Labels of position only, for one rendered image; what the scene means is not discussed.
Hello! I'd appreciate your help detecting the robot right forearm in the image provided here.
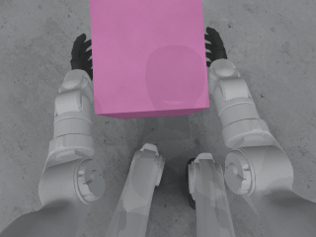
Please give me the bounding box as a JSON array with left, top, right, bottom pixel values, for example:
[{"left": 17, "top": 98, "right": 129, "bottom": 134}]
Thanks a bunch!
[{"left": 207, "top": 58, "right": 294, "bottom": 178}]

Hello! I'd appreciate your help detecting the robot left forearm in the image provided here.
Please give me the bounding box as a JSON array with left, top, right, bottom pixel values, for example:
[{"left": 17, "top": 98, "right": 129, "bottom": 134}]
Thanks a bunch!
[{"left": 39, "top": 69, "right": 96, "bottom": 196}]

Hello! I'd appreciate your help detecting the carton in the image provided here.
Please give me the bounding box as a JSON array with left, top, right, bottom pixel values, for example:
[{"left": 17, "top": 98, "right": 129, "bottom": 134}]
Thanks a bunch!
[{"left": 90, "top": 0, "right": 209, "bottom": 119}]

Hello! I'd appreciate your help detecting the right robot upper arm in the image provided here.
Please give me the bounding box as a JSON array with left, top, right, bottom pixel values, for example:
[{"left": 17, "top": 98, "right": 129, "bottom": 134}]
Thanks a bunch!
[{"left": 224, "top": 145, "right": 316, "bottom": 237}]

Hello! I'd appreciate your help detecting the robot right thigh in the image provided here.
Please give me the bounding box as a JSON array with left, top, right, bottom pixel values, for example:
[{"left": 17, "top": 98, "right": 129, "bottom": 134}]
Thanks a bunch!
[{"left": 188, "top": 159, "right": 236, "bottom": 237}]

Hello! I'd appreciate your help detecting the left robot upper arm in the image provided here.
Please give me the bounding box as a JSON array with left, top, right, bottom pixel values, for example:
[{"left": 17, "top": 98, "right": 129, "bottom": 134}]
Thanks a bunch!
[{"left": 0, "top": 157, "right": 106, "bottom": 237}]

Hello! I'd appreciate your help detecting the robot right hand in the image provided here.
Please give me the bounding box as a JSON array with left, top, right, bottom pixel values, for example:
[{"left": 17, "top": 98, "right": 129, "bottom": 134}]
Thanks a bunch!
[{"left": 204, "top": 27, "right": 228, "bottom": 67}]

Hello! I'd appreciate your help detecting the robot right foot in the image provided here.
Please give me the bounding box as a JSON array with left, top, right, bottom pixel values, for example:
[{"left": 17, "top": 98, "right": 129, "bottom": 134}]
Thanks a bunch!
[{"left": 186, "top": 158, "right": 196, "bottom": 210}]

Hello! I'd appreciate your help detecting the robot left hand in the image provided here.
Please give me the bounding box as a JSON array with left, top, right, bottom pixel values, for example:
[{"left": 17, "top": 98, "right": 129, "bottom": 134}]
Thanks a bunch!
[{"left": 70, "top": 34, "right": 93, "bottom": 81}]

